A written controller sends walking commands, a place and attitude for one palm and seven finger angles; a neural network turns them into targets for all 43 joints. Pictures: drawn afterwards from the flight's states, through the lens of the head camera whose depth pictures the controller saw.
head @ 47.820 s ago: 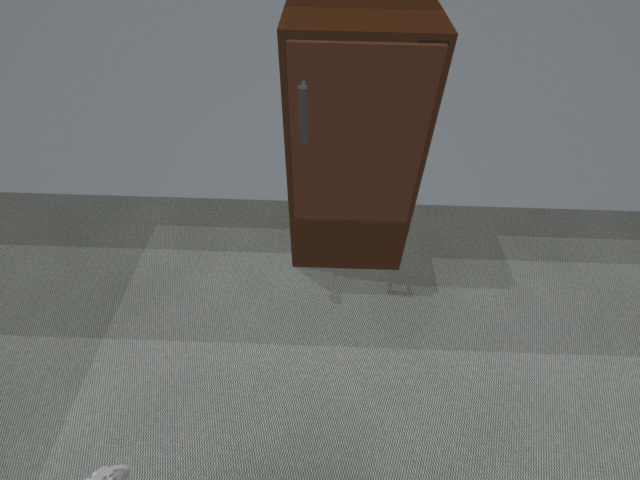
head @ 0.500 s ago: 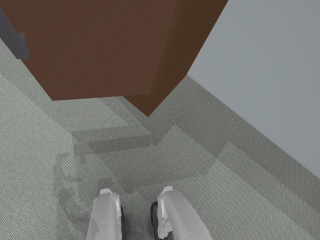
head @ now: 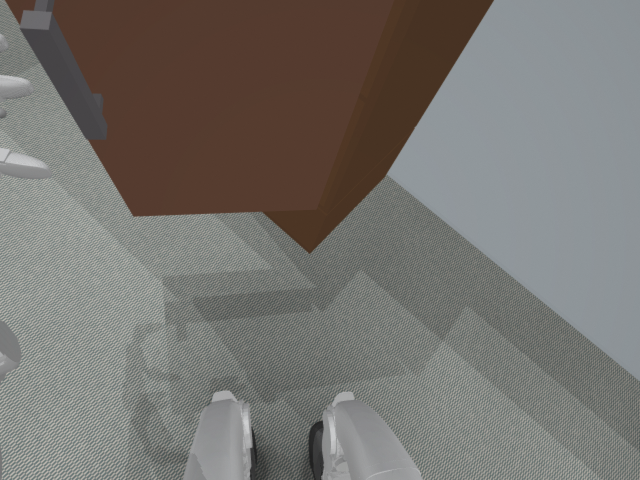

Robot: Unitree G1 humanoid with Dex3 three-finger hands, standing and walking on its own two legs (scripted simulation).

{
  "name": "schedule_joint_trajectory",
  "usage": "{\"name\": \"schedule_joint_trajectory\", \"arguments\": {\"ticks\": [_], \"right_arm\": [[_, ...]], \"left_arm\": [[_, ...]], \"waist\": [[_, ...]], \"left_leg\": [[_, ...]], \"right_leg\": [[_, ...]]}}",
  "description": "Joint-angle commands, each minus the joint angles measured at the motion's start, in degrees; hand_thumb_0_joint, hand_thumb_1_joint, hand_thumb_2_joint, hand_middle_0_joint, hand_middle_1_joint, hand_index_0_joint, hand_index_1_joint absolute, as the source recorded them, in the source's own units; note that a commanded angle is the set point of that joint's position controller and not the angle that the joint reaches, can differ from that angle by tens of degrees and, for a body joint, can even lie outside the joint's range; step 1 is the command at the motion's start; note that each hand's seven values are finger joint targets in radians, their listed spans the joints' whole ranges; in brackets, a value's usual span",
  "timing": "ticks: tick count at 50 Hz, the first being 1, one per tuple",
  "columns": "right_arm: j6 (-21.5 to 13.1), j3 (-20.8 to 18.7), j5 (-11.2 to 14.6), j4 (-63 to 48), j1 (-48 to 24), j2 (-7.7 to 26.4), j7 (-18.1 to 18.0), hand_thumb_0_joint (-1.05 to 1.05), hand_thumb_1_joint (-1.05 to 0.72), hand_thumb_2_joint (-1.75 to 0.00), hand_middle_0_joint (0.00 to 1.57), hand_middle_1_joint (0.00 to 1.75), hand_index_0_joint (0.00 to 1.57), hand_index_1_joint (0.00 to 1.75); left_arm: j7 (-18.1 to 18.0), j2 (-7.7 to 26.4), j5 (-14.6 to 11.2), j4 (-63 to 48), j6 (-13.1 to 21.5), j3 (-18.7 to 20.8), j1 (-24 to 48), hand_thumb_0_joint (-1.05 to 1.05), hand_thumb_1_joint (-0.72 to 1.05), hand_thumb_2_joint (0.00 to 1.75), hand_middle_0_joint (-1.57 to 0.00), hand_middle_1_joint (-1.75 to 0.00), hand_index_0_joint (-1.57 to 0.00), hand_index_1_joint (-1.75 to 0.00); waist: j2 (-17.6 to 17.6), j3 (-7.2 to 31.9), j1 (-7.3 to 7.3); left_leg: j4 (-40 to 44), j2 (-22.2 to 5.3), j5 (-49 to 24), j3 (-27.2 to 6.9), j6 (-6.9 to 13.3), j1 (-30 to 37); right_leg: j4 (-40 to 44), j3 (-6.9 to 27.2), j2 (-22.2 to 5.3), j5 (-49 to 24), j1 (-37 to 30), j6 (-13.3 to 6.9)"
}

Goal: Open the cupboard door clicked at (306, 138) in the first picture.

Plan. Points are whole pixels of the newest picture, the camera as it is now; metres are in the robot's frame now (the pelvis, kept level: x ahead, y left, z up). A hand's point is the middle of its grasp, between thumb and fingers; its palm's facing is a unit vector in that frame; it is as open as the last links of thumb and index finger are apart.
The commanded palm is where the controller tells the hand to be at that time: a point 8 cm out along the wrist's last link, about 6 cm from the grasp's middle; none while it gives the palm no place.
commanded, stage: move the hooked fingers beside the handle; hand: left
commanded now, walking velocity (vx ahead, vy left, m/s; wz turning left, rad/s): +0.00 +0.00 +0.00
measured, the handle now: (73, 71) +0.57 +0.25 +0.06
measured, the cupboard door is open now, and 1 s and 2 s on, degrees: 48 48 48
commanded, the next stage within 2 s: slide the fingers in behind the handle in 0.26 s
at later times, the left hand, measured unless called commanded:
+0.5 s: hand (6, 110) +0.51 +0.30 +0.07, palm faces +0.06 -1.00 -0.03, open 14.0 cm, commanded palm +0.50 +0.32 +0.06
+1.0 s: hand (46, 111) +0.51 +0.27 +0.07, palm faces +0.06 -1.00 -0.01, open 14.0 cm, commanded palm +0.50 +0.29 +0.06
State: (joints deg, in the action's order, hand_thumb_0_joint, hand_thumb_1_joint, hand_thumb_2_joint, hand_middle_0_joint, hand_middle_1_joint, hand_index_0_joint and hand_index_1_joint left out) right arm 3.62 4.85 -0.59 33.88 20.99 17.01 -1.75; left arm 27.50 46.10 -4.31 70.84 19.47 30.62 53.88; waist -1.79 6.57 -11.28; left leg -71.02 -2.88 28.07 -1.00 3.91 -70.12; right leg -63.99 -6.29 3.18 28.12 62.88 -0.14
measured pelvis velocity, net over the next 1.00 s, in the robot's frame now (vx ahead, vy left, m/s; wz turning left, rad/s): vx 0.00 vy -0.01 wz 0.00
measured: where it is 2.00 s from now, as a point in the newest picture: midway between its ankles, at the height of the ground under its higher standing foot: outside the picture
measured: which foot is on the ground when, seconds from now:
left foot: down 0.00-1.00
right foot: down 0.00-1.00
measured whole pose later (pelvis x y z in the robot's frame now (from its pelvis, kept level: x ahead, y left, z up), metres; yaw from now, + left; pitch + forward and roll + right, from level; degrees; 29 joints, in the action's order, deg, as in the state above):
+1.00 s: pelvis +0.00 -0.01 +0.00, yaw +0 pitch +26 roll -7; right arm 3.5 4.5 -0.2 35.5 20.9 16.3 -1.4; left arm 24.5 41.6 -5.7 68.9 21.2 29.6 52.7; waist -2.2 6.7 -10.9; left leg -71.7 -3.4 28.6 -0.7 3.1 -70.0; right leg -65.7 -5.8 3.7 28.9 63.5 -0.9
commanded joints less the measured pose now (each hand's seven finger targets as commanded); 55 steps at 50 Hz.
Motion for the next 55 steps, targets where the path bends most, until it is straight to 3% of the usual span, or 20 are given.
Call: {"name": "schedule_joint_trajectory", "arguments": {"ticks": [1, 4, 8, 12, 14, 15, 18, 23, 24, 27, 31, 35, 39, 43, 44, 45, 48, 50, 51, 55], "right_arm": [[-0.58, -4.93, -0.32, -0.82, 10.72, 12.81, -0.63, 0.00, -0.90, -0.90, 0.20, 0.30, 0.20, 0.30], [-0.49, -4.57, 0.14, -1.48, 10.33, 12.75, -0.71, 0.00, -0.90, -0.90, 0.20, 0.30, 0.20, 0.30], [0.11, -4.04, 0.77, -1.91, 10.04, 12.89, -1.30, 0.00, -0.90, -0.90, 0.20, 0.30, 0.20, 0.30], [-0.55, -4.16, 0.31, -1.28, 10.25, 13.08, -1.47, 0.00, -0.90, -0.90, 0.20, 0.30, 0.20, 0.30], [-0.95, -4.48, 0.23, -0.92, 10.63, 13.11, -1.34, 0.00, -0.90, -0.90, 0.20, 0.30, 0.20, 0.30], [-0.88, -4.48, 0.32, -0.63, 10.60, 12.97, -1.24, 0.00, -0.90, -0.90, 0.20, 0.30, 0.20, 0.30], [-0.55, -4.00, 0.83, -0.12, 10.24, 12.84, -1.30, 0.00, -0.90, -0.90, 0.20, 0.30, 0.20, 0.30], [-0.23, -3.73, 1.04, -0.85, 10.78, 12.59, -1.62, 0.00, -0.90, -0.90, 0.20, 0.30, 0.20, 0.30], [-0.42, -3.92, 0.95, -0.80, 10.98, 12.43, -1.57, 0.00, -0.90, -0.90, 0.20, 0.30, 0.20, 0.30], [-0.49, -4.21, 0.59, -0.60, 11.02, 12.32, -1.24, 0.00, -0.90, -0.90, 0.20, 0.30, 0.20, 0.30], [-0.73, -4.15, 0.67, -0.19, 10.55, 12.01, -0.91, 0.00, -0.90, -0.90, 0.20, 0.30, 0.20, 0.30], [-0.61, -4.40, 0.55, -0.70, 10.69, 12.06, -0.77, 0.00, -0.90, -0.90, 0.20, 0.30, 0.20, 0.30], [-0.39, -4.73, 0.47, -0.68, 10.72, 11.56, -0.34, 0.00, -0.90, -0.90, 0.20, 0.30, 0.20, 0.30], [-0.45, -4.98, 0.45, -0.21, 10.66, 11.60, -0.45, 0.00, -0.90, -0.90, 0.20, 0.30, 0.20, 0.30], [-0.62, -5.05, 0.27, 0.05, 10.90, 11.72, -0.55, 0.00, -0.90, -0.90, 0.20, 0.30, 0.20, 0.30], [-0.59, -4.99, 0.32, 0.08, 10.78, 11.45, -0.42, 0.00, -0.90, -0.90, 0.20, 0.30, 0.20, 0.30], [-0.58, -4.82, 0.32, -0.04, 10.59, 11.46, -0.35, 0.00, -0.90, -0.90, 0.20, 0.30, 0.20, 0.30], [-0.57, -4.82, 0.30, -0.01, 10.51, 11.15, -0.27, 0.00, -0.90, -0.90, 0.20, 0.30, 0.20, 0.30], [-0.49, -4.75, 0.23, 0.01, 10.54, 11.34, -0.34, 0.00, -0.90, -0.90, 0.20, 0.30, 0.20, 0.30], [-0.62, -5.00, -0.01, -0.07, 10.83, 11.23, -0.08, 0.00, -0.90, -0.90, 0.20, 0.30, 0.20, 0.30]], "left_arm": [[-1.03, 19.82, -2.14, -13.73, 7.29, 3.78, 22.94, 0.00, -0.50, 0.30, -0.30, -1.20, -0.30, -1.20], [0.16, 19.40, -2.30, -10.12, 6.01, 3.46, 19.85, 0.00, -0.50, 0.30, -0.30, -1.20, -0.30, -1.20], [1.05, 19.89, -1.77, -7.97, 3.62, 2.15, 20.90, 0.00, -0.50, 0.30, -0.30, -1.20, -0.30, -1.20], [1.06, 24.56, -2.16, -13.24, 6.00, 5.32, 25.19, 0.00, -0.50, 0.30, -0.30, -1.20, -0.30, -1.20], [1.20, 24.98, -2.78, -14.78, 7.12, 6.31, 25.22, 0.00, -0.50, 0.30, -0.30, -1.20, -0.30, -1.20], [1.52, 23.78, -2.74, -14.01, 7.02, 5.43, 24.57, 0.00, -0.50, 0.30, -0.30, -1.20, -0.30, -1.20], [2.24, 22.27, -2.50, -9.50, 4.60, 3.72, 23.60, 0.00, -0.50, 0.30, -0.30, -1.20, -0.30, -1.20], [2.90, 21.13, -2.26, -9.79, 1.57, 2.09, 22.03, 0.00, -0.50, 0.30, -0.30, -1.20, -0.30, -1.20], [2.77, 20.02, -2.62, -11.37, 2.18, 1.66, 22.63, 0.00, -0.50, 0.30, -0.30, -1.20, -0.30, -1.20], [1.72, 21.59, -3.31, -13.86, 3.65, 4.18, 23.02, 0.00, -0.50, 0.30, -0.30, -1.20, -0.30, -1.20], [0.46, 19.34, -3.28, -12.61, 4.54, 2.98, 23.81, 0.00, -0.50, 0.30, -0.30, -1.20, -0.30, -1.20], [-0.79, 20.27, -2.17, -13.12, 4.38, 3.85, 20.70, 0.00, -0.50, 0.30, -0.30, -1.20, -0.30, -1.20], [-1.51, 14.13, -2.74, -14.97, 4.71, 0.31, 20.92, 0.00, -0.50, 0.30, -0.30, -1.20, -0.30, -1.20], [-2.22, 12.95, -3.43, -15.12, 5.08, 0.18, 21.85, 0.00, -0.50, 0.30, -0.30, -1.20, -0.30, -1.20], [-2.59, 14.31, -3.62, -16.27, 5.85, 1.65, 22.53, 0.00, -0.50, 0.30, -0.30, -1.20, -0.30, -1.20], [-2.66, 12.69, -3.47, -15.07, 5.80, 0.40, 21.85, 0.00, -0.50, 0.30, -0.30, -1.20, -0.30, -1.20], [-3.59, 13.24, -2.76, -13.31, 5.62, 0.67, 20.41, 0.00, -0.50, 0.30, -0.30, -1.20, -0.30, -1.20], [-4.10, 10.57, -2.55, -12.62, 5.78, -1.24, 20.83, 0.00, -0.50, 0.30, -0.30, -1.20, -0.30, -1.20], [-4.48, 11.56, -2.40, -12.43, 5.78, -0.71, 21.49, 0.00, -0.50, 0.30, -0.30, -1.20, -0.30, -1.20], [-5.19, 10.09, -2.47, -13.49, 6.55, -1.17, 21.59, 0.00, -0.50, 0.30, -0.30, -1.20, -0.30, -1.20]], "waist": [[-15.71, 28.87, 0.38], [-13.77, 27.81, 0.83], [-11.27, 25.75, -0.32], [-15.26, 31.18, 0.37], [-15.01, 33.70, 0.40], [-15.70, 34.30, 0.47], [-14.28, 28.77, -0.45], [-13.67, 29.38, 0.10], [-15.45, 30.45, 0.13], [-14.25, 32.19, 0.62], [-13.47, 29.21, -0.16], [-14.79, 30.68, 1.39], [-15.18, 29.85, 0.54], [-11.89, 29.40, -0.20], [-13.10, 30.50, 0.28], [-13.03, 30.25, 0.30], [-12.23, 27.84, 0.60], [-12.63, 26.93, 0.06], [-11.35, 26.26, -0.03], [-12.38, 28.92, 0.20]], "left_leg": [[8.32, -1.58, -24.70, -9.35, -4.27, 38.67], [7.94, -1.04, -23.28, -7.96, -3.14, 35.00], [7.07, -0.93, -19.84, -6.90, -2.07, 30.05], [5.54, -1.09, -23.01, -7.20, -2.48, 32.35], [5.00, -1.13, -24.66, -7.45, -2.45, 33.66], [4.81, -1.20, -25.14, -7.42, -2.56, 34.34], [4.89, -1.17, -20.96, -6.69, -1.92, 30.36], [5.19, -1.00, -21.88, -6.22, -1.53, 29.71], [5.14, -1.04, -23.40, -6.55, -1.73, 31.85], [4.65, -1.15, -24.61, -6.39, -1.81, 31.82], [4.86, -1.14, -22.07, -6.09, -1.72, 29.97], [5.74, -1.04, -23.68, -6.06, -2.05, 31.74], [6.81, -1.28, -25.12, -7.27, -2.57, 35.96], [7.19, -1.08, -22.07, -6.89, -2.10, 34.00], [7.14, -1.04, -23.51, -7.14, -2.24, 35.21], [7.39, -0.98, -23.29, -7.05, -2.42, 35.24], [7.63, -0.84, -21.71, -6.51, -2.31, 32.82], [7.68, -0.87, -21.93, -6.61, -2.38, 33.46], [7.74, -0.91, -20.95, -6.69, -2.31, 32.39], [7.76, -0.85, -22.43, -7.08, -2.55, 34.49]], "right_leg": [[4.86, 1.62, 1.10, -10.29, 2.84, -1.99], [5.07, 2.04, 1.12, -10.43, 0.13, -1.90], [5.17, 2.48, 1.05, -10.06, -0.20, -1.26], [3.77, 2.75, 1.17, -11.25, -0.46, -1.61], [3.48, 2.88, 1.44, -12.03, -0.87, -1.72], [3.44, 2.89, 1.39, -12.11, -0.32, -1.62], [4.49, 3.07, 1.31, -10.52, 0.34, -1.25], [4.82, 3.10, 1.25, -12.09, -1.48, -1.12], [4.49, 2.97, 1.32, -12.41, -0.31, -1.38], [4.35, 3.16, 1.38, -13.52, -2.01, -1.25], [4.47, 3.21, 1.43, -12.09, -1.27, -1.22], [4.35, 3.05, 1.27, -12.91, -2.60, -1.46], [4.73, 2.34, 1.29, -12.40, 0.33, -1.57], [5.66, 2.72, 1.19, -11.76, -1.34, -1.25], [5.22, 2.62, 1.10, -12.24, -1.16, -1.51], [5.33, 2.59, 1.11, -12.05, -1.20, -1.40], [5.53, 2.76, 1.03, -11.53, -2.04, -1.45], [5.47, 2.66, 0.98, -11.52, -0.55, -1.43], [5.51, 2.67, 0.91, -11.19, -1.10, -1.36], [5.14, 2.51, 0.92, -11.68, -0.90, -1.52]]}}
